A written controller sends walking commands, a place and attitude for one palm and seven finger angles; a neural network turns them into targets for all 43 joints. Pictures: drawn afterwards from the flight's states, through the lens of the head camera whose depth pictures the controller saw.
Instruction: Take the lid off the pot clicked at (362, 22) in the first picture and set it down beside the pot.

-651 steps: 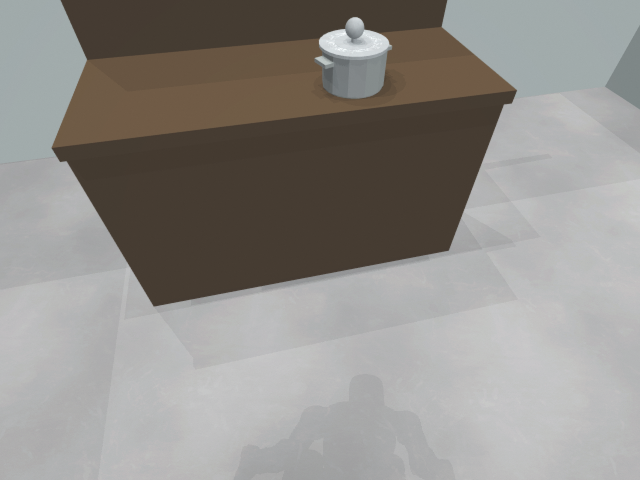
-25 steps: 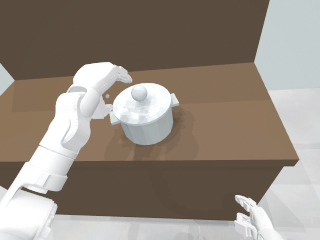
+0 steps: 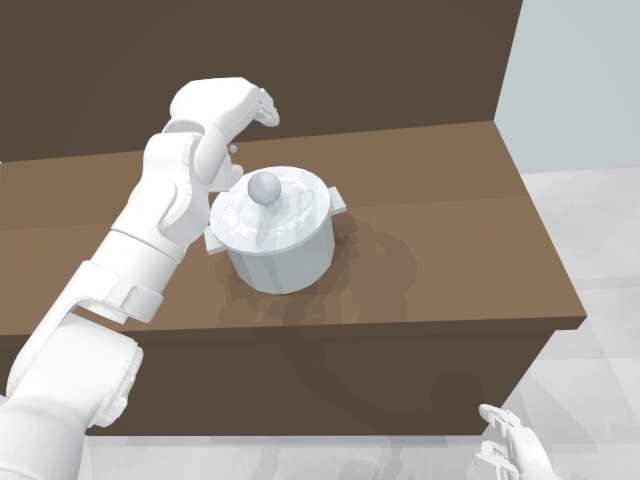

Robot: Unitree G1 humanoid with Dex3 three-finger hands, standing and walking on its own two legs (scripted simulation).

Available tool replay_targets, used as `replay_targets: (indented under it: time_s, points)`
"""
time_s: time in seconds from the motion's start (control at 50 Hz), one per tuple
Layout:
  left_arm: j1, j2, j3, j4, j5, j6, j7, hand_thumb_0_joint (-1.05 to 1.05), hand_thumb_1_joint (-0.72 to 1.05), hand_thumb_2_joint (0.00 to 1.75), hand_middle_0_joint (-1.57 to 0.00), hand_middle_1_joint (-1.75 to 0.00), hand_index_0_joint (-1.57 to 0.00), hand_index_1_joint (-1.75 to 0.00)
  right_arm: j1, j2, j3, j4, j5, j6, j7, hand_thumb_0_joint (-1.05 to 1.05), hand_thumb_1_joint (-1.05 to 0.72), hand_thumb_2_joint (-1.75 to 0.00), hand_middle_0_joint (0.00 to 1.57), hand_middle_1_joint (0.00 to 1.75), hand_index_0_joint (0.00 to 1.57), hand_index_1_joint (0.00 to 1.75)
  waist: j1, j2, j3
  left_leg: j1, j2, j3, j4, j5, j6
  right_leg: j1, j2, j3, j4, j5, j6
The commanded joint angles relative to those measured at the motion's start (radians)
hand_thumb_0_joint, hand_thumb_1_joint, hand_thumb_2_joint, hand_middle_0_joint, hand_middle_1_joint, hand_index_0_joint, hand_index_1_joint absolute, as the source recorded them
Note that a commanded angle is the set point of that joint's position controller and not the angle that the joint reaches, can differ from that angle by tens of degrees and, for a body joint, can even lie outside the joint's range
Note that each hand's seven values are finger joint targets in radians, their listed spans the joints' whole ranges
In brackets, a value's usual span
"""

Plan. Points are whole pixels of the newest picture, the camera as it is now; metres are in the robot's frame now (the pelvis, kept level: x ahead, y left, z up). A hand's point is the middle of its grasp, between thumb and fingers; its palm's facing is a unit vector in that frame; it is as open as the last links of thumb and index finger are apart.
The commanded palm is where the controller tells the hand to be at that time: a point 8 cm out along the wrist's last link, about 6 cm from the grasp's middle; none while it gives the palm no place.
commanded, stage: move the open hand above the knob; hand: left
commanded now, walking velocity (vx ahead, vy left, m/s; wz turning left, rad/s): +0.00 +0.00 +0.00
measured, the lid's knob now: (264, 188) +0.49 +0.10 +0.11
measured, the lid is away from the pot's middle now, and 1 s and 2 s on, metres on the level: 0.00 0.00 0.00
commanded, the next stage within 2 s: none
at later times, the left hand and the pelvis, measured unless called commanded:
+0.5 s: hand (258, 170) +0.45 +0.08 +0.18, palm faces -0.17 -0.01 -0.99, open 10.2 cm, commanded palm +0.43 +0.11 +0.26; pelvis +0.00 +0.00 +0.00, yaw +0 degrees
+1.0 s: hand (243, 144) +0.46 +0.10 +0.20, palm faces -0.12 -0.06 -0.99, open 10.2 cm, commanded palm +0.43 +0.11 +0.26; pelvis +0.00 +0.00 +0.00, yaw -1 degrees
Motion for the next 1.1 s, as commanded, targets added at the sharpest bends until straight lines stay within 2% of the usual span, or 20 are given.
replay_targets:
  time_s: [0.0, 0.04, 0.06, 0.1, 0.16, 0.26, 0.32, 0.36, 0.4, 0.46, 0.58, 0.62, 0.66, 0.76, 0.78, 0.86, 0.9, 0.96, 1.02, 1.08]
  points:
    - [-0.258, 0.020, 0.061, 0.066, -0.003, 0.039, 0.014, 0.00, -0.38, 1.60, -0.85, -0.08, -0.85, -0.08, -0.101, -0.088, -0.029, -0.156, 0.015, -0.016, 0.019, 0.00, -0.90, -0.90, 0.20, 0.30, 0.20, 0.30, 0.000, -0.226, -0.243, -0.115, 0.013, 0.011, -0.054, 0.280, 0.000, 0.259, 0.022, -0.009, -0.025, 0.265, -0.028]
    - [-0.358, -0.082, -0.043, -0.044, 0.004, 0.042, 0.000, 0.00, -0.38, 1.60, -0.85, -0.08, -0.85, -0.08, -0.127, -0.083, -0.042, -0.173, 0.017, 0.001, 0.037, 0.00, -0.90, -0.90, 0.20, 0.30, 0.20, 0.30, -0.025, -0.186, -0.298, -0.063, 0.009, 0.007, -0.039, 0.305, 0.007, 0.239, 0.026, -0.014, -0.020, 0.281, -0.033]
    - [-0.426, -0.059, -0.034, -0.110, 0.006, 0.039, -0.001, 0.00, -0.38, 1.60, -0.85, -0.08, -0.85, -0.08, -0.135, -0.079, -0.049, -0.189, 0.016, 0.002, 0.040, 0.00, -0.90, -0.90, 0.20, 0.30, 0.20, 0.30, -0.030, -0.195, -0.353, -0.039, 0.007, 0.000, -0.023, 0.330, 0.016, 0.262, 0.026, -0.006, -0.012, 0.300, -0.035]
    - [-0.681, 0.185, 0.115, -0.253, 0.048, 0.029, 0.016, 0.00, -0.38, 1.60, -0.85, -0.08, -0.85, -0.08, -0.130, -0.083, -0.051, -0.188, 0.006, -0.015, 0.027, 0.00, -0.90, -0.90, 0.20, 0.30, 0.20, 0.30, -0.022, -0.125, -0.511, 0.006, -0.002, -0.016, -0.021, 0.363, 0.024, 0.361, 0.025, 0.018, 0.004, 0.349, -0.038]
    - [-0.877, 0.394, 0.264, -0.263, 0.069, 0.023, 0.046, 0.00, -0.38, 1.60, -0.85, -0.08, -0.85, -0.08, -0.075, -0.082, -0.044, -0.144, -0.009, -0.057, 0.000, 0.00, -0.90, -0.90, 0.20, 0.30, 0.20, 0.30, -0.010, -0.082, -0.599, 0.029, -0.006, -0.038, -0.015, 0.433, 0.028, 0.431, 0.029, 0.032, 0.019, 0.427, -0.045]
    - [-0.394, 0.132, 0.161, 0.279, 0.021, 0.058, 0.040, 0.00, -0.38, 1.60, -0.85, -0.08, -0.85, -0.08, -0.040, -0.087, -0.026, -0.096, 0.004, -0.032, -0.008, 0.00, -0.90, -0.90, 0.20, 0.30, 0.20, 0.30, -0.001, -0.298, -0.259, -0.142, 0.016, 0.011, -0.066, 0.302, 0.007, 0.309, 0.024, 0.004, -0.024, 0.314, -0.025]
    - [-0.316, 0.009, 0.061, 0.186, 0.014, 0.047, 0.010, 0.00, -0.38, 1.60, -0.85, -0.08, -0.85, -0.08, -0.093, -0.093, -0.030, -0.159, 0.012, -0.014, 0.016, 0.00, -0.90, -0.90, 0.20, 0.30, 0.20, 0.30, 0.002, -0.262, -0.284, -0.125, 0.013, 0.022, -0.060, 0.287, 0.008, 0.300, 0.019, 0.001, -0.024, 0.304, -0.024]
    - [-0.447, -0.011, 0.018, -0.009, 0.025, 0.039, -0.004, 0.00, -0.38, 1.60, -0.85, -0.08, -0.85, -0.08, -0.127, -0.084, -0.044, -0.190, 0.011, 0.000, 0.027, 0.00, -0.90, -0.90, 0.20, 0.30, 0.20, 0.30, -0.014, -0.196, -0.383, -0.066, 0.007, 0.017, -0.042, 0.335, 0.021, 0.329, 0.014, 0.009, -0.017, 0.345, -0.032]
    - [-0.690, 0.090, 0.043, -0.168, 0.048, 0.029, 0.000, 0.00, -0.38, 1.60, -0.85, -0.08, -0.85, -0.08, -0.123, -0.074, -0.048, -0.194, 0.010, -0.012, 0.019, 0.00, -0.90, -0.90, 0.20, 0.30, 0.20, 0.30, -0.033, -0.141, -0.463, -0.008, 0.003, -0.004, -0.041, 0.345, 0.030, 0.343, 0.021, 0.015, -0.014, 0.340, -0.034]
    - [-0.914, 0.385, 0.252, -0.242, 0.059, 0.010, 0.038, 0.00, -0.38, 1.60, -0.85, -0.08, -0.85, -0.08, -0.076, -0.079, -0.046, -0.156, -0.004, -0.067, -0.013, 0.00, -0.90, -0.90, 0.20, 0.30, 0.20, 0.30, -0.016, -0.085, -0.579, 0.025, -0.007, -0.033, -0.034, 0.364, 0.040, 0.414, 0.028, 0.035, -0.001, 0.363, -0.040]
    - [-0.417, 0.048, 0.089, 0.288, 0.020, 0.063, 0.027, 0.00, -0.38, 1.60, -0.85, -0.08, -0.85, -0.08, -0.041, -0.089, -0.031, -0.095, 0.008, -0.043, -0.003, 0.00, -0.90, -0.90, 0.20, 0.30, 0.20, 0.30, -0.010, -0.268, -0.249, -0.115, 0.010, 0.007, -0.079, 0.264, 0.007, 0.258, 0.029, -0.008, -0.036, 0.249, -0.028]
    - [-0.386, -0.045, 0.010, 0.210, 0.016, 0.055, 0.007, 0.00, -0.38, 1.60, -0.85, -0.08, -0.85, -0.08, -0.069, -0.092, -0.037, -0.128, 0.013, -0.026, 0.012, 0.00, -0.90, -0.90, 0.20, 0.30, 0.20, 0.30, -0.016, -0.239, -0.254, -0.103, 0.009, 0.013, -0.073, 0.236, 0.009, 0.240, 0.025, -0.008, -0.040, 0.226, -0.028]
    - [-0.473, -0.078, -0.038, 0.084, 0.018, 0.042, -0.008, 0.00, -0.38, 1.60, -0.85, -0.08, -0.85, -0.08, -0.101, -0.089, -0.046, -0.155, 0.012, -0.012, 0.019, 0.00, -0.90, -0.90, 0.20, 0.30, 0.20, 0.30, -0.032, -0.206, -0.310, -0.061, 0.006, 0.009, -0.058, 0.254, 0.018, 0.250, 0.021, -0.003, -0.037, 0.244, -0.034]
    - [-0.954, 0.343, 0.223, -0.248, 0.054, -0.002, 0.032, 0.00, -0.38, 1.60, -0.85, -0.08, -0.85, -0.08, -0.079, -0.074, -0.047, -0.154, -0.006, -0.078, -0.016, 0.00, -0.90, -0.90, 0.20, 0.30, 0.20, 0.30, -0.019, -0.069, -0.603, 0.055, -0.010, -0.039, -0.033, 0.371, 0.038, 0.408, 0.027, 0.034, -0.002, 0.362, -0.043]
    - [-0.943, 0.359, 0.234, -0.176, 0.070, 0.004, 0.044, 0.00, -0.38, 1.60, -0.85, -0.08, -0.85, -0.08, -0.066, -0.066, -0.043, -0.136, -0.007, -0.091, -0.023, 0.00, -0.90, -0.90, 0.20, 0.30, 0.20, 0.30, -0.015, -0.090, -0.600, 0.038, -0.009, -0.040, -0.038, 0.387, 0.036, 0.424, 0.033, 0.033, 0.008, 0.374, -0.043]
    - [-0.494, 0.120, 0.149, 0.307, 0.033, 0.061, 0.048, 0.00, -0.38, 1.60, -0.85, -0.08, -0.85, -0.08, -0.022, -0.084, -0.030, -0.074, 0.001, -0.052, -0.016, 0.00, -0.90, -0.90, 0.20, 0.30, 0.20, 0.30, -0.009, -0.284, -0.252, -0.116, 0.014, 0.000, -0.087, 0.286, 0.008, 0.276, 0.031, -0.007, -0.036, 0.273, -0.033]
    - [-0.364, 0.027, 0.082, 0.332, 0.021, 0.059, 0.029, 0.00, -0.38, 1.60, -0.85, -0.08, -0.85, -0.08, -0.052, -0.095, -0.026, -0.110, 0.009, -0.033, -0.002, 0.00, -0.90, -0.90, 0.20, 0.30, 0.20, 0.30, -0.002, -0.294, -0.198, -0.137, 0.019, 0.014, -0.086, 0.235, 0.003, 0.238, 0.026, -0.011, -0.042, 0.228, -0.027]
    - [-0.440, -0.045, 0.003, 0.081, 0.023, 0.043, 0.000, 0.00, -0.38, 1.60, -0.85, -0.08, -0.85, -0.08, -0.113, -0.087, -0.043, -0.170, 0.009, -0.013, 0.019, 0.00, -0.90, -0.90, 0.20, 0.30, 0.20, 0.30, -0.013, -0.213, -0.343, -0.067, 0.007, 0.013, -0.057, 0.292, 0.018, 0.297, 0.018, 0.005, -0.029, 0.290, -0.035]
    - [-0.759, 0.134, 0.073, -0.221, 0.052, 0.016, 0.004, 0.00, -0.38, 1.60, -0.85, -0.08, -0.85, -0.08, -0.119, -0.067, -0.048, -0.197, 0.007, -0.035, 0.011, 0.00, -0.90, -0.90, 0.20, 0.30, 0.20, 0.30, -0.023, -0.094, -0.547, 0.040, -0.005, -0.018, -0.037, 0.391, 0.034, 0.380, 0.024, 0.024, -0.004, 0.368, -0.041]
    - [-0.885, 0.321, 0.212, -0.165, 0.068, 0.019, 0.039, 0.00, -0.38, 1.60, -0.85, -0.08, -0.85, -0.08, -0.068, -0.066, -0.045, -0.141, -0.004, -0.077, -0.018, 0.00, -0.90, -0.90, 0.20, 0.30, 0.20, 0.30, -0.020, -0.111, -0.566, 0.032, -0.006, -0.032, -0.039, 0.384, 0.038, 0.405, 0.036, 0.025, -0.004, 0.367, -0.041]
